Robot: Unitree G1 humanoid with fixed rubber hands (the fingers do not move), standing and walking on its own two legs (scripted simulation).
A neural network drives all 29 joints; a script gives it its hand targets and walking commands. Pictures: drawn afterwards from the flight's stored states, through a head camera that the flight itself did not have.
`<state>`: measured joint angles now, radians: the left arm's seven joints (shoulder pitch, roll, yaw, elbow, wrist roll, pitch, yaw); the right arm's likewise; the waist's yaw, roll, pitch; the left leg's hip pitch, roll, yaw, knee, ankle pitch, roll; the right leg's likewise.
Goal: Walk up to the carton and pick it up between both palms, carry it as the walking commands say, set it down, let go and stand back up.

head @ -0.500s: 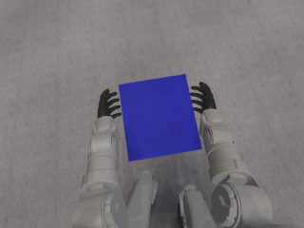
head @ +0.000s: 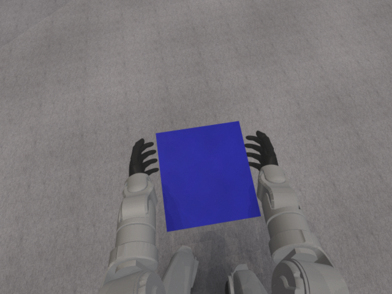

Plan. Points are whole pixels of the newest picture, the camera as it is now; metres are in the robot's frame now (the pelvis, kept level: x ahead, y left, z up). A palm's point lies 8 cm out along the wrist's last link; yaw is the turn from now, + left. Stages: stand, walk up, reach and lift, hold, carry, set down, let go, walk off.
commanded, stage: reach and lift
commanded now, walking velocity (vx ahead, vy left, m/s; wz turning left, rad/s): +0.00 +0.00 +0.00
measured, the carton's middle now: (204, 180) +0.38 +0.06 -0.14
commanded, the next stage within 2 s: none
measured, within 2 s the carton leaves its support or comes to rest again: neither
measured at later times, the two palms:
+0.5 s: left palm (135, 169) +0.33 +0.19 +0.03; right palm (286, 162) +0.38 -0.09 +0.03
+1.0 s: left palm (125, 158) +0.32 +0.18 +0.10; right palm (306, 153) +0.37 -0.09 +0.10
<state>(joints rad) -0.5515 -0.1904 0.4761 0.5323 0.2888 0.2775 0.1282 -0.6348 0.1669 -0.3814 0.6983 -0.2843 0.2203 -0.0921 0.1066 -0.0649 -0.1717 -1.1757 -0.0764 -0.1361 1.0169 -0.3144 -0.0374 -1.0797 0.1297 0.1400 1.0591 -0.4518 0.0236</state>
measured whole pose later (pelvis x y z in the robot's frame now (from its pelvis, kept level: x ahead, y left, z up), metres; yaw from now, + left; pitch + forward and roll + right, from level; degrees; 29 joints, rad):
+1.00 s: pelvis +0.04 -0.02 +0.09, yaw +0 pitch +3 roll +0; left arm -0.34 -0.18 0.34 0.43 0.31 0.52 0.07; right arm -0.38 0.19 -0.26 0.55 -0.29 0.46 -0.08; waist 0.14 -0.03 -0.07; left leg -0.32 -0.04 -0.14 0.44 -0.16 -0.04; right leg -0.24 0.08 0.17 0.49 -0.28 -0.02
